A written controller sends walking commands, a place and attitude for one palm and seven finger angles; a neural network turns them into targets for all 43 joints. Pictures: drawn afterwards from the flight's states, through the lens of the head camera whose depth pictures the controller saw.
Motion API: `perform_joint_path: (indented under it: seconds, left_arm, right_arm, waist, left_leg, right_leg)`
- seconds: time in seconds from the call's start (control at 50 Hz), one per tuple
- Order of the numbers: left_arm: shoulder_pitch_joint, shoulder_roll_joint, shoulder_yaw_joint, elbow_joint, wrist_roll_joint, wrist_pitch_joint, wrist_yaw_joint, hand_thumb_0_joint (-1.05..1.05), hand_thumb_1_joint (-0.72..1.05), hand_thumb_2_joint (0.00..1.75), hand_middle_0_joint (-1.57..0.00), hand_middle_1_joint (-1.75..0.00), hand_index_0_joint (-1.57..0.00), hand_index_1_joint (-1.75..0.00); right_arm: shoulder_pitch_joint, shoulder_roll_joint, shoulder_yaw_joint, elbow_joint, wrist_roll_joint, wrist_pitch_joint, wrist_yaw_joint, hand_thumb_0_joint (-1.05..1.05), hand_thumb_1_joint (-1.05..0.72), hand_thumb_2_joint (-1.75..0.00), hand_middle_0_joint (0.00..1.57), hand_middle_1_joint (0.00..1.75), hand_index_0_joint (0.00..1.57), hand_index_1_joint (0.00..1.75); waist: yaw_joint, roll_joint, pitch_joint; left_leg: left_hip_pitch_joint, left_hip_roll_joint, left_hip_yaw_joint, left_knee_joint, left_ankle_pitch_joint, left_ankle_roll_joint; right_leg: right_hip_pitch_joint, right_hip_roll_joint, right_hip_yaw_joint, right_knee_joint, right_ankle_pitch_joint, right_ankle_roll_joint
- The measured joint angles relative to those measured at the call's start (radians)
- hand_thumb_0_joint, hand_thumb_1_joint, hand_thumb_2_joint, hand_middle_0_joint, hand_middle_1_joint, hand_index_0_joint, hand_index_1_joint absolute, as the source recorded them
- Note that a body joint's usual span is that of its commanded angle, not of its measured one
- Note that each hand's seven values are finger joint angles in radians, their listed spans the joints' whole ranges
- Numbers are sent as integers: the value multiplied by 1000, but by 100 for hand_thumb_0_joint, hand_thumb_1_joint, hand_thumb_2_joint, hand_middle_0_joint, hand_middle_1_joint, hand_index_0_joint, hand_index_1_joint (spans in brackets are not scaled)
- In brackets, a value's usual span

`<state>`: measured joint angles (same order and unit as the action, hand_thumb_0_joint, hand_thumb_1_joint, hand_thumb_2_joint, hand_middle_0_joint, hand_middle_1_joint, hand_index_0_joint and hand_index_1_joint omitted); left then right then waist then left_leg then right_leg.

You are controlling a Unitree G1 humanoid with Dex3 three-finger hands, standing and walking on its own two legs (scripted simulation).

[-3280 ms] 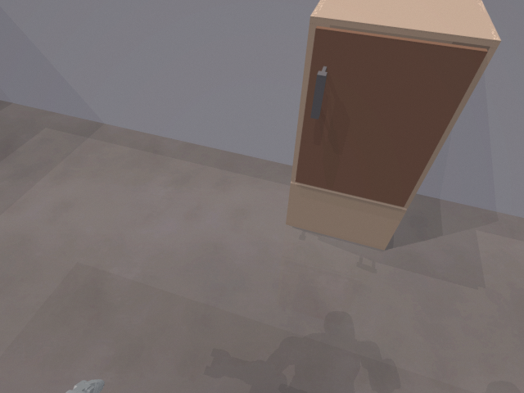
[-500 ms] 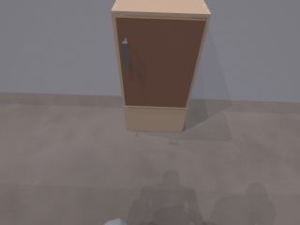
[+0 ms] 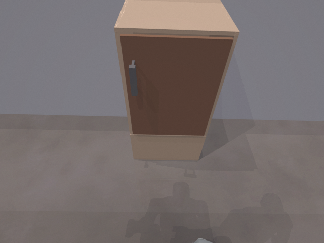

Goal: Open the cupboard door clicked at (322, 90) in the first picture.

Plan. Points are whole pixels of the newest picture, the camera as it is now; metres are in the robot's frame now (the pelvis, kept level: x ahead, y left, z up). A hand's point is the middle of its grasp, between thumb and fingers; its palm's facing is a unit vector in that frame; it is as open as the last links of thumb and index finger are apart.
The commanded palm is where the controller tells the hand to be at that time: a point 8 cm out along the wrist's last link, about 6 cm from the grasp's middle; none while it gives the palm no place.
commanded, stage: take the last steps up to it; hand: left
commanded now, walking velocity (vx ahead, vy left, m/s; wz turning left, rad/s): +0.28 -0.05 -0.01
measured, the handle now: (133, 78) +0.75 +0.15 -0.03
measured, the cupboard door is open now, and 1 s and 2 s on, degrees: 0 0 0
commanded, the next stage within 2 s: come to a stop and stand still in 0.30 s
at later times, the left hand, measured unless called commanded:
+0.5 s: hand out of the picture +0.15 +0.14 -0.20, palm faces +0.10 -0.98 -0.14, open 7.3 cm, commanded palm none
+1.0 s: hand (124, 211) +0.25 +0.13 -0.17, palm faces +0.05 -0.96 -0.27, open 7.3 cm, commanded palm none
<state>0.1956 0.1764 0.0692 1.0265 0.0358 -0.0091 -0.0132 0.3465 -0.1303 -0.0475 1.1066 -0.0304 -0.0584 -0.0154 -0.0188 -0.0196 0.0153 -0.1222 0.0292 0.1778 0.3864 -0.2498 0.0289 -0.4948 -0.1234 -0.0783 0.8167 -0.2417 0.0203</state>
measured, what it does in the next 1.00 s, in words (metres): walks ahead: right foot, then left foot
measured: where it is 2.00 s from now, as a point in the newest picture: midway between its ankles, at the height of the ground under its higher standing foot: outside the picture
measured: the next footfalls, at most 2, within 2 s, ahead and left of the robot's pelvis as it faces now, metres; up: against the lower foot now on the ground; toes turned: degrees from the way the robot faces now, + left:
right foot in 0.12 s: +0.17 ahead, -0.15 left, +0.00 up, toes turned -8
left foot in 0.48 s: +0.29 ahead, +0.08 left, +0.00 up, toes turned +10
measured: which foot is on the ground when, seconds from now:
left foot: down 0.00-0.14, up 0.16-0.46, down 0.48-0.94, up 0.96-1.00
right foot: up 0.00-0.10, down 0.12-0.50, up 0.52-0.92, down 0.94-1.00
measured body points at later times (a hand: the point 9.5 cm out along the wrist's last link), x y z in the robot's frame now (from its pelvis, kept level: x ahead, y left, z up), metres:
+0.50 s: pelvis +0.19 -0.02 -0.01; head +0.21 +0.00 +0.44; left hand +0.14 +0.19 -0.18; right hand +0.27 -0.26 -0.15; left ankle +0.25 +0.07 -0.75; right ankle +0.13 -0.15 -0.74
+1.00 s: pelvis +0.19 -0.07 -0.01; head +0.19 -0.09 +0.44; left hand +0.24 +0.18 -0.15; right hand +0.25 -0.31 -0.18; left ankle +0.24 +0.07 -0.73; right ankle +0.19 -0.20 -0.74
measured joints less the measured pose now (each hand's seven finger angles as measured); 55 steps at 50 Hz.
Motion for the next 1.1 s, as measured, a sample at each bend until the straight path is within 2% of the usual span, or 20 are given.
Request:
perform_joint_path:
  seconds: [0.12, 0.14, 0.18, 0.22, 0.26, 0.3, 0.36, 0.46, 0.48, 0.5, 0.54, 0.58, 0.62, 0.68, 0.76, 0.84, 0.88, 0.94, 1.0, 1.1]
  left_arm:
    - [-47, -4, -2, -20, 1, -15, -7, 0, 92, 90, -20, -30, -20, -30]
    - [-51, -5, -3, -21, 3, -28, -6, 0, 92, 90, -20, -30, -20, -30]
    - [-51, -20, -10, -21, -2, -50, 1, 0, 91, 90, -20, -30, -20, -30]
    - [-28, -33, -16, -14, -6, -56, 8, 0, 91, 90, -20, -30, -20, -30]
    - [1, -37, -3, -5, -14, -58, 30, -1, 94, 90, -20, -30, -20, -30]
    - [30, -27, -3, 10, -10, -59, 38, -1, 95, 90, -20, -30, -21, -30]
    - [72, -19, -15, 42, -5, -56, 36, -1, 95, 90, -20, -30, -20, -30]
    - [130, -26, -29, 90, -7, -42, 31, 0, 93, 90, -20, -30, -20, -30]
    - [141, -30, -31, 99, -10, -36, 34, 0, 93, 90, -20, -30, -20, -30]
    - [149, -30, -35, 108, -13, -28, 37, 0, 93, 90, -20, -30, -20, -30]
    - [151, -25, -41, 123, -21, -6, 47, 0, 92, 90, -20, -30, -20, -30]
    - [142, -26, -46, 123, -23, 16, 52, 0, 92, 90, -20, -30, -20, -30]
    - [121, -28, -44, 109, -19, 33, 53, 1, 92, 90, -20, -30, -20, -30]
    - [81, -20, -28, 69, -15, 46, 49, 1, 91, 90, -20, -30, -20, -30]
    - [32, 8, -3, 13, -12, 61, 45, 1, 91, 90, -20, -30, -20, -30]
    - [-8, 26, 8, -32, -12, 63, 44, 0, 91, 90, -20, -30, -20, -30]
    - [-16, 26, 5, -45, -11, 52, 44, 0, 91, 90, -20, -30, -20, -30]
    - [3, 27, -9, -52, -5, 21, 45, 0, 91, 90, -20, -30, -20, -30]
    - [26, -6, -31, -35, -2, 22, 40, 0, 91, 90, -20, -30, -20, -30]
    - [62, -32, -38, -18, -3, 28, 38, 1, 92, 90, -20, -30, -20, -30]
  right_arm:
    - [56, 7, -5, 22, -5, 16, 6, 0, -91, -90, 20, 30, 20, 30]
    - [65, 7, -5, 27, -1, 19, 9, 0, -91, -90, 20, 30, 20, 30]
    - [54, -2, -2, 39, 5, 38, 13, 0, -91, -90, 20, 30, 20, 30]
    - [34, -11, -4, 41, 5, 52, 17, 0, -91, -90, 20, 30, 20, 30]
    - [7, -20, -9, 28, 2, 54, 18, 1, -91, -90, 20, 30, 20, 30]
    - [-23, -27, -11, 5, 0, 52, 16, 1, -91, -90, 20, 29, 20, 30]
    - [-73, -36, -12, -30, 1, 46, 17, 0, -91, -90, 19, 29, 20, 30]
    - [-147, -46, -1, -62, 6, 31, 18, 0, -92, -90, 19, 29, 20, 30]
    - [-157, -47, 5, -65, 7, 24, 15, 0, -92, -90, 19, 29, 20, 30]
    - [-168, -43, 11, -63, 7, 16, 10, 0, -92, -90, 19, 29, 20, 30]
    - [-191, -23, 26, -57, 12, 14, -1, 0, -92, -90, 19, 29, 20, 30]
    - [-217, -6, 36, -59, 17, 21, -15, 0, -91, -90, 19, 29, 20, 30]
    - [-243, 7, 37, -71, 17, 30, -26, 0, -91, -90, 19, 29, 20, 30]
    - [-270, 20, 30, -88, 15, 46, -30, 0, -91, -90, 20, 29, 20, 30]
    - [-277, 12, 7, -106, 15, 56, -31, -1, -92, -90, 20, 30, 21, 30]
    - [-253, -19, -8, -101, 5, 71, -20, -1, -92, -90, 20, 30, 21, 30]
    - [-234, -36, -14, -95, 1, 78, -13, -1, -91, -90, 20, 30, 21, 30]
    - [-194, -52, -19, -86, 9, 91, -1, 0, -91, -90, 20, 30, 20, 30]
    - [-153, -79, -24, -74, 11, 120, 11, 0, -91, -90, 20, 29, 20, 30]
    - [-85, -90, -22, -64, 6, 116, 24, 0, -91, -90, 20, 29, 20, 30]
  waist:
    - [-34, 26, 13]
    - [-31, 31, 17]
    - [-24, 54, 31]
    - [-13, 58, 28]
    - [-6, 59, 21]
    - [-4, 55, 15]
    - [1, 46, 12]
    - [32, 31, 25]
    - [38, 31, 29]
    - [44, 20, 32]
    - [59, -20, 35]
    - [66, -35, 40]
    - [61, -30, 55]
    - [52, -16, 81]
    - [38, -9, 89]
    - [26, 10, 77]
    - [21, 24, 65]
    - [22, 21, 29]
    - [21, 60, 4]
    - [20, 53, -19]
  left_leg:
    - [46, 33, -5, 83, -116, -51]
    - [23, 47, -12, 160, -156, -46]
    - [-74, 60, -72, 415, -236, -24]
    - [-181, 56, -105, 632, -207, -12]
    - [-267, 66, -111, 716, -138, -16]
    - [-324, 77, -104, 695, -97, -27]
    - [-358, 83, -86, 564, -70, -40]
    - [-306, 68, -65, 297, 9, -38]
    - [-273, 64, -66, 225, 90, -38]
    - [-247, 57, -60, 202, 95, -24]
    - [-220, 35, -36, 210, 25, 11]
    - [-197, 26, -18, 189, 1, 28]
    - [-182, 26, -15, 155, 19, 26]
    - [-173, 34, -15, 114, 48, 30]
    - [-174, 45, -15, 93, 71, 17]
    - [-187, 54, -30, 110, 77, 0]
    - [-197, 57, -38, 127, 76, -11]
    - [-229, 47, -36, 196, 33, -34]
    - [-257, 27, -104, 308, -123, -41]
    - [-280, -4, -143, 488, -89, -49]
  right_leg:
    - [125, 33, -36, -252, 19, -11]
    - [138, 41, -44, -264, 67, -29]
    - [144, 60, -66, -215, 31, -49]
    - [181, 73, -78, -238, -5, -56]
    - [229, 87, -90, -302, 3, -51]
    - [271, 97, -99, -359, 11, -54]
    - [320, 104, -105, -413, 7, -51]
    - [381, 109, -106, -402, -53, -25]
    - [388, 111, -104, -378, -77, -16]
    - [389, 104, -98, -344, -107, -7]
    - [380, 77, -68, -280, -161, 5]
    - [335, 73, -26, -167, -246, 12]
    - [267, 82, 7, -29, -295, 14]
    - [161, 94, 42, 139, -290, 17]
    - [67, 94, 71, 236, -235, 25]
    - [89, 77, 62, 123, -208, 15]
    - [140, 69, 49, 1, -186, 7]
    - [232, 52, 45, -223, -71, -3]
    - [236, 65, 36, -220, -66, -9]
    - [267, 61, 43, -332, -8, -15]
